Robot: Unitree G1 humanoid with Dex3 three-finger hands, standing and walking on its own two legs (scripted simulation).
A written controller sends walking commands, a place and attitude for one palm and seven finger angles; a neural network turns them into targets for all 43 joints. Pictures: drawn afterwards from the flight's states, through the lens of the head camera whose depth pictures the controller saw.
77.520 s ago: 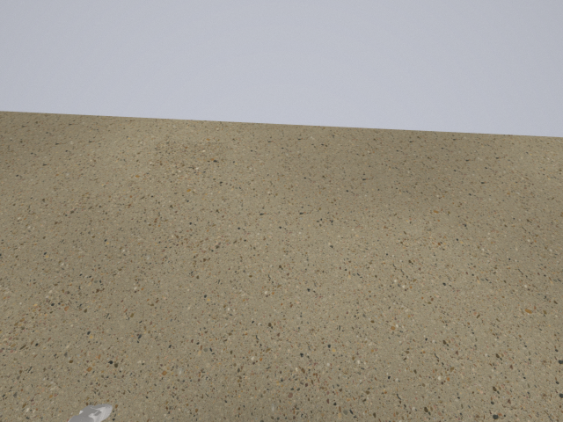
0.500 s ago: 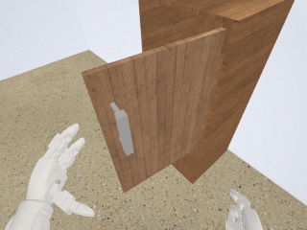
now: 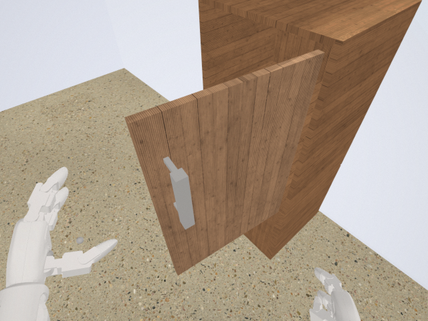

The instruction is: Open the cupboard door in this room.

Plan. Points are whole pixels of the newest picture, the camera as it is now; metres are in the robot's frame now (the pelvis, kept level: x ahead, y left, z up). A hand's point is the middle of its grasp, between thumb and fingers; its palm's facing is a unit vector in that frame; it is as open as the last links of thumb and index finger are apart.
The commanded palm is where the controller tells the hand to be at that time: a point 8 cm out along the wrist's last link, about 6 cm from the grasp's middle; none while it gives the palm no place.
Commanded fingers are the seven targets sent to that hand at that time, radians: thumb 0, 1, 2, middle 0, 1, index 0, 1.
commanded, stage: draw the hand back to the body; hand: left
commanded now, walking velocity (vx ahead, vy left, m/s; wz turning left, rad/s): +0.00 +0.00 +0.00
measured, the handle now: (178, 193) +0.32 +0.12 +0.08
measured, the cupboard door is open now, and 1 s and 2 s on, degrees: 82 82 82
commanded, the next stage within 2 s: step back with the hand held close in 0.68 s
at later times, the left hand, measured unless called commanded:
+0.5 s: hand (68, 221) +0.21 +0.25 +0.15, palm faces +0.43 -0.81 -0.40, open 7.7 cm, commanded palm +0.16 +0.29 +0.16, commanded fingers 0.00 0.90 0.90 -0.20 -0.30 -0.20 -0.30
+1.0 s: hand (70, 224) +0.20 +0.24 +0.15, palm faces +0.36 -0.80 -0.49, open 7.5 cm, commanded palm +0.14 +0.28 +0.17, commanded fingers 0.00 0.90 0.90 -0.20 -0.30 -0.20 -0.30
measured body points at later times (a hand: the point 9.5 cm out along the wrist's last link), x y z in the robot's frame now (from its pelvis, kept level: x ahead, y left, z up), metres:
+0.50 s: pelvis +0.01 -0.01 +0.00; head +0.00 -0.03 +0.45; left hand +0.18 +0.29 +0.17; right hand +0.20 -0.24 -0.09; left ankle +0.01 +0.09 -0.74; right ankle -0.04 -0.11 -0.74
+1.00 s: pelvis -0.01 -0.02 +0.00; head +0.00 -0.04 +0.45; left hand +0.17 +0.28 +0.18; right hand +0.18 -0.26 -0.09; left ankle +0.01 +0.09 -0.74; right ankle -0.04 -0.11 -0.74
